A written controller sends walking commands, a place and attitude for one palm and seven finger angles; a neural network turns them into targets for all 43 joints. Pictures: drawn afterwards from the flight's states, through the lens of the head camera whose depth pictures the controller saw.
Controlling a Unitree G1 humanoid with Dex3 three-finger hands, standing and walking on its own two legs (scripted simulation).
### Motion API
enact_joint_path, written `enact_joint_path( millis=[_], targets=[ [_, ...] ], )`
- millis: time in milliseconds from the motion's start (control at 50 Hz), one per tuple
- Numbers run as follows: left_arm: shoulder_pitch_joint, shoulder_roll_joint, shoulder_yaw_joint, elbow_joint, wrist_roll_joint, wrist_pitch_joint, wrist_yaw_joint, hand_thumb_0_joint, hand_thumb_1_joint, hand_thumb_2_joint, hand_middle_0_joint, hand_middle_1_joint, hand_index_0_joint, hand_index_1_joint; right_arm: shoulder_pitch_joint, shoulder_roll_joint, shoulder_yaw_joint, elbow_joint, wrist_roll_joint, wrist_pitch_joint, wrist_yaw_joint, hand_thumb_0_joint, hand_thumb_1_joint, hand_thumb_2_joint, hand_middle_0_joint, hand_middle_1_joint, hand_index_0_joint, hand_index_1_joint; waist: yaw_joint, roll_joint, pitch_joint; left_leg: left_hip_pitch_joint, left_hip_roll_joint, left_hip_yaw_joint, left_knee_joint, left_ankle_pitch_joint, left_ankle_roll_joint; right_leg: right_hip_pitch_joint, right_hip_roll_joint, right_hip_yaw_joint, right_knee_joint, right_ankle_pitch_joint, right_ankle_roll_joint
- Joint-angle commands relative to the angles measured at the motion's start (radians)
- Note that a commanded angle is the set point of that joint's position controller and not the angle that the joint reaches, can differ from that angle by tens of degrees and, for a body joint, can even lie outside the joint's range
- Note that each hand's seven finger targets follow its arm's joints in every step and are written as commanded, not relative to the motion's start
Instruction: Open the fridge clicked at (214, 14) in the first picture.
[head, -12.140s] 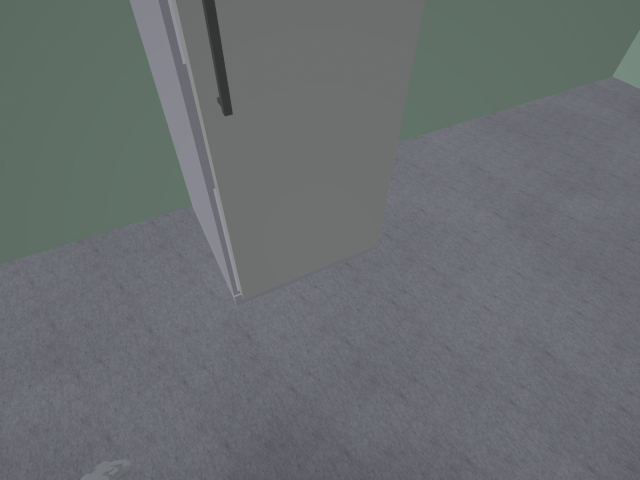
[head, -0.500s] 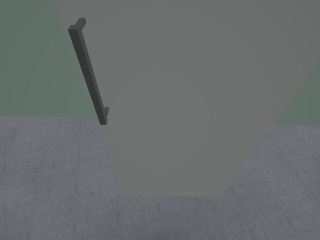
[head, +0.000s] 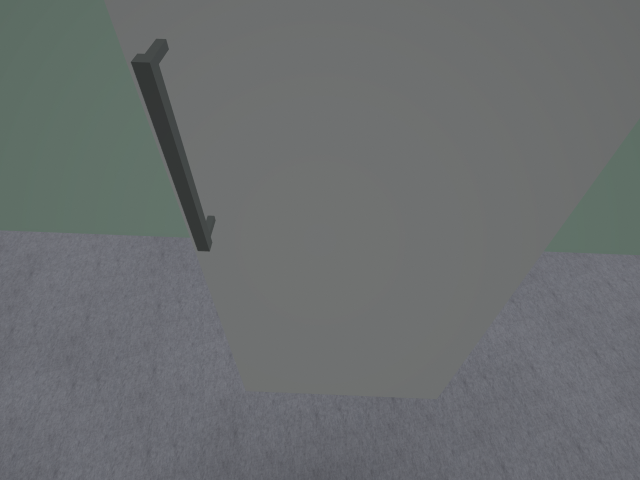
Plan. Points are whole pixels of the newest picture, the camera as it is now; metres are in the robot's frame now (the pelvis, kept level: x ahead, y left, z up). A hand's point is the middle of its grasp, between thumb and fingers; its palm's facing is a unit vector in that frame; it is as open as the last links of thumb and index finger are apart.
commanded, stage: look again from close up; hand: left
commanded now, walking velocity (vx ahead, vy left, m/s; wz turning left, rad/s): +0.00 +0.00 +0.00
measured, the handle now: (185, 163) +0.42 +0.20 +0.18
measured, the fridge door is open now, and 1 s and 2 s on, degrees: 0 0 0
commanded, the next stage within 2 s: raise the hand to about handle height in 0.02 s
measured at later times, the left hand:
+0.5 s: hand (191, 445) +0.16 +0.16 -0.01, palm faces -0.02 -1.00 +0.01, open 8.3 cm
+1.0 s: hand (98, 383) +0.19 +0.24 +0.08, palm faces +0.13 -0.99 -0.06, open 11.3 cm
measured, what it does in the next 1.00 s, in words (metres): stands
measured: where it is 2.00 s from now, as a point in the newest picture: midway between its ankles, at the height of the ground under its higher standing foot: outside the picture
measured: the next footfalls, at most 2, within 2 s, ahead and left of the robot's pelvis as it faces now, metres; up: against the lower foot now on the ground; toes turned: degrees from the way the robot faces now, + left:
none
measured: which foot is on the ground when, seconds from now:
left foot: down 0.00-1.00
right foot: down 0.00-1.00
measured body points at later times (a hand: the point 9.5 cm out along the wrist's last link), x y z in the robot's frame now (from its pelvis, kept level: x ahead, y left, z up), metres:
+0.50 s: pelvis -0.03 -0.02 -0.04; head -0.02 -0.01 +0.41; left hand +0.16 +0.22 -0.01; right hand +0.19 -0.27 -0.07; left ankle +0.00 +0.10 -0.74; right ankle -0.03 -0.10 -0.74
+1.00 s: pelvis -0.03 -0.01 -0.03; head -0.02 -0.02 +0.42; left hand +0.18 +0.29 +0.09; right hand +0.13 -0.23 -0.11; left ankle +0.00 +0.10 -0.74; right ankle -0.03 -0.10 -0.74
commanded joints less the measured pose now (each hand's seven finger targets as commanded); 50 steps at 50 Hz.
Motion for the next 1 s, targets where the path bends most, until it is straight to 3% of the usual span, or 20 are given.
enact_joint_path(
  millis=[0, 80, 100, 120, 140, 160, 180, 200, 260, 320, 340, 380, 440, 520, 540, 620, 700, 800, 880, 980],
  targets=[
    [0.066, 0.109, 0.023, -0.024, -0.002, -0.016, 0.002, 0.0, 0.9, 0.9, -0.2, -0.3, -0.2, -0.3, 0.055, -0.103, -0.018, -0.028, -0.001, -0.014, -0.006, 0.0, -0.9, -0.9, 0.2, 0.3, 0.2, 0.3, -0.001, 0.012, 0.007, 0.038, 0.126, -0.125, -0.065, 0.139, 0.002, -0.086, -0.114, 0.102, -0.081, 0.172, -0.019],
    [0.063, 0.112, 0.025, -0.022, -0.002, -0.018, 0.003, 0.0, 0.9, 0.9, -0.2, -0.3, -0.2, -0.3, 0.054, -0.105, -0.018, -0.027, 0.0, -0.014, -0.007, 0.0, -0.9, -0.9, 0.2, 0.3, 0.2, 0.3, -0.002, 0.002, 0.004, 0.039, 0.128, -0.124, -0.063, 0.145, 0.001, -0.08, -0.117, 0.099, -0.081, 0.186, -0.019],
    [0.144, 0.098, 0.015, -0.002, 0.013, -0.035, 0.042, 0.0, 0.9, 0.9, -0.2, -0.3, -0.2, -0.3, -0.01, -0.124, -0.019, -0.098, 0.009, -0.023, 0.003, 0.0, -0.9, -0.9, 0.2, 0.3, 0.2, 0.3, 0.015, -0.018, -0.001, -0.019, 0.135, -0.093, 0.181, 0.309, -0.022, -0.098, -0.163, 0.14, -0.052, 0.589, 0.012],
    [-0.573, 0.343, 0.142, -1.531, -0.199, -0.238, 0.027, 0.0, 0.877, 0.89, -0.202, -0.315, -0.202, -0.315, 0.041, -0.295, -0.04, -0.44, 0.059, -0.152, -0.04, 0.0, -0.9, -0.9, 0.2, 0.3, 0.2, 0.3, -0.099, 0.151, -0.5, 0.26, 0.013, -0.134, 0.054, 0.347, -0.007, -0.025, -0.055, 0.043, 0.05, 0.479, -0.005],
    [-0.43, 0.404, 0.197, -1.518, -0.141, -0.212, 0.065, 0.0, 0.853, 0.88, -0.203, -0.33, -0.203, -0.33, -0.059, -0.195, 0.004, -0.43, 0.059, -0.225, -0.073, 0.0, -0.9, -0.9, 0.2, 0.3, 0.2, 0.3, -0.015, 0.315, -0.381, 0.3, 0.044, -0.092, 0.042, 0.395, -0.019, -0.088, -0.028, 0.052, 0.073, 0.255, -0.013],
    [-0.147, 0.234, 0.095, -1.312, -0.129, -0.172, 0.086, 0.0, 0.83, 0.87, -0.205, -0.345, -0.205, -0.345, -0.018, -0.22, -0.02, -0.398, 0.029, -0.271, -0.068, 0.0, -0.9, -0.9, 0.2, 0.3, 0.2, 0.3, -0.001, 0.309, -0.414, 0.243, 0.059, -0.112, 0.025, 0.39, -0.035, -0.095, -0.023, -0.003, 0.096, 0.114, -0.022],
    [0.144, -0.011, -0.042, -1.029, -0.141, -0.065, 0.088, 0.0, 0.807, 0.86, -0.207, -0.36, -0.207, -0.36, -0.011, -0.151, -0.016, -0.37, 0.058, -0.278, -0.055, 0.0, -0.9, -0.9, 0.2, 0.3, 0.2, 0.3, -0.032, 0.156, -0.209, 0.109, 0.071, -0.131, 0.013, 0.27, -0.018, -0.169, -0.019, -0.025, 0.082, 0.075, -0.008],
    [0.022, 0.004, -0.024, -1.217, -0.197, -0.072, 0.068, 0.0, 0.783, 0.85, -0.208, -0.375, -0.208, -0.375, -0.02, -0.201, -0.025, -0.44, 0.076, -0.282, -0.05, 0.0, -0.9, -0.9, 0.2, 0.3, 0.2, 0.3, -0.037, 0.098, -0.125, 0.035, 0.058, -0.153, 0.026, 0.142, -0.008, -0.181, -0.023, -0.04, 0.063, 0.09, -0.002],
    [0.068, 0.071, 0.07, -1.132, -0.189, -0.215, 0.003, 0.0, 0.713, 0.82, -0.213, -0.42, -0.213, -0.42, -0.038, -0.233, -0.059, -0.507, 0.037, -0.308, -0.052, 0.0, -0.9, -0.9, 0.2, 0.3, 0.2, 0.3, -0.059, -0.157, -0.047, -0.092, 0.016, -0.141, 0.145, 0.036, -0.004, -0.333, -0.005, -0.047, 0.055, 0.011, 0.012],
    [0.353, 0.013, 0.116, -0.896, -0.255, -0.389, -0.175, 0.0, 0.643, 0.79, -0.218, -0.465, -0.218, -0.465, -0.107, -0.226, -0.072, -0.56, 0.027, -0.292, -0.018, 0.0, -0.9, -0.9, 0.2, 0.3, 0.2, 0.3, 0.028, -0.358, 0.022, -0.359, 0.0, -0.125, 0.246, -0.066, -0.027, -0.433, -0.005, -0.032, 0.158, -0.072, 0.015],
    [0.432, 0.079, 0.204, -0.852, -0.268, -0.437, -0.247, 0.0, 0.62, 0.78, -0.22, -0.48, -0.22, -0.48, -0.115, -0.233, -0.089, -0.584, 0.035, -0.28, -0.001, 0.0, -0.9, -0.9, 0.2, 0.3, 0.2, 0.3, 0.068, -0.286, -0.006, -0.367, -0.006, -0.112, 0.269, -0.03, -0.037, -0.387, -0.015, -0.007, 0.193, 0.007, 0.0],
    [0.399, 0.171, 0.275, -0.875, -0.296, -0.477, -0.374, 0.0, 0.573, 0.76, -0.223, -0.51, -0.223, -0.51, -0.146, -0.253, -0.097, -0.667, 0.043, -0.268, 0.013, 0.0, -0.9, -0.9, 0.2, 0.3, 0.2, 0.3, 0.067, -0.153, -0.11, -0.383, -0.026, -0.081, 0.331, -0.001, -0.042, -0.324, -0.042, 0.029, 0.25, 0.121, -0.007],
    [0.276, 0.278, 0.367, -1.091, -0.304, -0.416, -0.388, 0.0, 0.503, 0.73, -0.228, -0.555, -0.228, -0.555, -0.165, -0.236, -0.091, -0.748, 0.052, -0.234, 0.005, 0.0, -0.9, -0.9, 0.2, 0.3, 0.2, 0.3, 0.098, 0.05, -0.228, -0.373, -0.039, -0.051, 0.354, -0.004, -0.023, -0.299, -0.04, 0.055, 0.267, 0.079, -0.001],
    [0.033, 0.243, 0.338, -1.506, -0.331, -0.494, -0.281, 0.0, 0.41, 0.69, -0.235, -0.615, -0.235, -0.615, -0.101, -0.186, -0.072, -0.784, 0.039, -0.246, -0.019, 0.0, -0.9, -0.9, 0.2, 0.3, 0.2, 0.3, 0.024, 0.173, -0.353, -0.235, -0.009, -0.086, 0.378, 0.033, 0.001, -0.345, -0.008, 0.044, 0.278, 0.078, 0.001],
    [-0.059, 0.25, 0.316, -1.576, -0.323, -0.532, -0.257, 0.0, 0.387, 0.68, -0.237, -0.63, -0.237, -0.63, -0.068, -0.192, -0.067, -0.761, 0.031, -0.251, -0.025, 0.0, -0.9, -0.9, 0.2, 0.3, 0.2, 0.3, -0.014, 0.12, -0.336, -0.235, 0.002, -0.11, 0.389, 0.022, 0.005, -0.382, 0.003, 0.041, 0.284, 0.065, 0.003],
    [-0.105, 0.186, 0.174, -1.499, -0.308, -0.616, -0.296, 0.0, 0.293, 0.64, -0.243, -0.69, -0.243, -0.69, -0.06, -0.214, -0.038, -0.686, 0.044, -0.302, -0.048, 0.0, -0.9, -0.9, 0.2, 0.3, 0.2, 0.3, -0.082, 0.141, -0.18, -0.251, 0.018, -0.149, 0.401, -0.072, 0.013, -0.486, 0.006, 0.041, 0.251, -0.062, -0.002],
    [-0.132, 0.274, 0.183, -1.274, -0.313, -0.456, -0.429, 0.0, 0.2, 0.6, -0.25, -0.75, -0.25, -0.75, -0.066, -0.245, -0.025, -0.669, 0.068, -0.316, -0.079, 0.0, -0.9, -0.9, 0.2, 0.3, 0.2, 0.3, -0.079, 0.022, -0.108, -0.324, 0.013, -0.159, 0.36, -0.164, 0.015, -0.438, -0.011, 0.103, 0.146, -0.188, 0.016],
    [-0.076, 0.408, 0.433, -1.192, -0.39, -0.192, -0.454, 0.0, 0.083, 0.55, -0.258, -0.825, -0.258, -0.825, -0.138, -0.222, -0.014, -0.714, 0.073, -0.291, -0.093, 0.0, -0.9, -0.9, 0.2, 0.3, 0.2, 0.3, 0.042, -0.046, -0.253, -0.311, 0.0, -0.149, 0.309, -0.065, 0.007, -0.225, -0.061, 0.132, 0.096, -0.118, 0.041],
    [-0.041, 0.399, 0.557, -1.342, -0.458, -0.204, -0.371, 0.0, -0.01, 0.51, -0.265, -0.885, -0.265, -0.885, -0.129, -0.188, -0.006, -0.715, 0.065, -0.314, -0.07, 0.0, -0.9, -0.9, 0.2, 0.3, 0.2, 0.3, 0.081, 0.028, -0.338, -0.208, 0.009, -0.149, 0.262, 0.09, -0.002, -0.134, -0.04, 0.055, 0.147, 0.179, 0.038],
    [-0.084, 0.3, 0.386, -1.382, -0.393, -0.243, -0.379, 0.0, -0.127, 0.46, -0.273, -0.96, -0.273, -0.96, -0.083, -0.215, -0.017, -0.683, 0.065, -0.363, -0.046, 0.0, -0.9, -0.9, 0.2, 0.3, 0.2, 0.3, 0.022, 0.075, -0.235, -0.117, 0.015, -0.129, 0.223, 0.129, 0.008, -0.24, -0.001, -0.003, 0.148, 0.24, 0.027]
  ],
)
